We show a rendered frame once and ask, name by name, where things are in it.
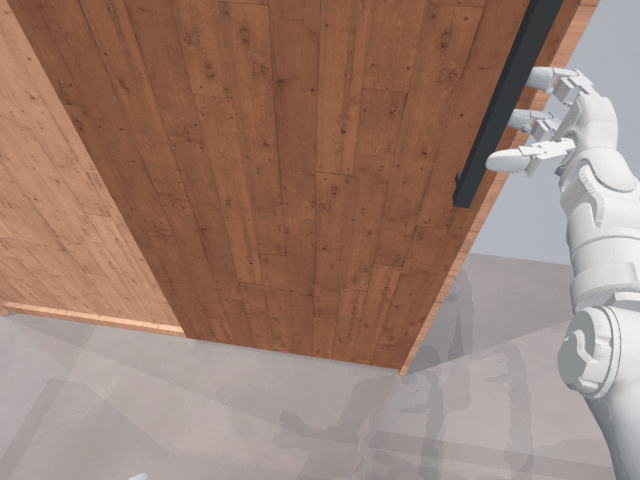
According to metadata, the wardrobe door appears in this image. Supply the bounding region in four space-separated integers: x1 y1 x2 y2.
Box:
0 0 181 327
7 0 578 370

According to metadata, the handle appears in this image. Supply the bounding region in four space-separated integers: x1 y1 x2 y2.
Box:
452 0 564 208

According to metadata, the right robot hand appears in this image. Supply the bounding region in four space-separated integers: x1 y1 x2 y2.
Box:
485 67 618 178

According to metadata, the right robot forearm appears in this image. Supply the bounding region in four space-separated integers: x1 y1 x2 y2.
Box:
559 148 640 315

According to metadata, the robot right upper arm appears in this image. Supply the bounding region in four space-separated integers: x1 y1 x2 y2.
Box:
557 305 640 480

